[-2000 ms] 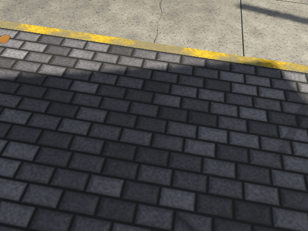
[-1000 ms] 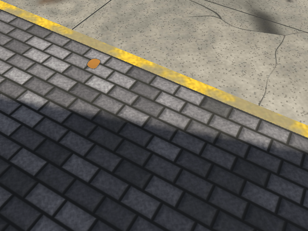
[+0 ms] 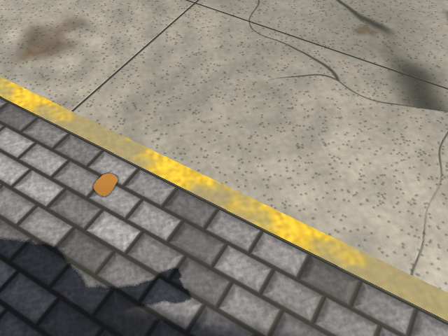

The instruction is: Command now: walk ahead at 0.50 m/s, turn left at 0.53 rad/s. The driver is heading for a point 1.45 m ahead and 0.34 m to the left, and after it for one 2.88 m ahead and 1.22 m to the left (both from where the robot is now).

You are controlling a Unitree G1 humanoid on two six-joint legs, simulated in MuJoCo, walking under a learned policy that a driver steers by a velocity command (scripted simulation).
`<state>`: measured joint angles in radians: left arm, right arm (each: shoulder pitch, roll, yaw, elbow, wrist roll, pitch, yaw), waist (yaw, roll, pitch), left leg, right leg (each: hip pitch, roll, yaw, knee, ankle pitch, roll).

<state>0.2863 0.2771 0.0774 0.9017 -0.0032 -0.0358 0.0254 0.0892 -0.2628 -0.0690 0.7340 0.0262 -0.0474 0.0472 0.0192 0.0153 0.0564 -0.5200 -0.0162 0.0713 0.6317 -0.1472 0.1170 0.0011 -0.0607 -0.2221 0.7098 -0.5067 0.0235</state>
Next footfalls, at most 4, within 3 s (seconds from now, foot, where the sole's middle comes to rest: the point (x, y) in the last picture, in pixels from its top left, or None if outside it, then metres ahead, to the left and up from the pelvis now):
0.44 right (268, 327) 0.46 -0.08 -0.75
0.96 left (145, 278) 0.60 0.28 -0.75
1.48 right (178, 177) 0.98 0.21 -0.75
1.98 left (112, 133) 1.19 0.48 -0.75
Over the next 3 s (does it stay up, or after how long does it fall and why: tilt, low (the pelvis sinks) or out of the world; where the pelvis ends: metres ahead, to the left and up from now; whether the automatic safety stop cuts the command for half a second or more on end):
stays up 1.37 0.37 0.02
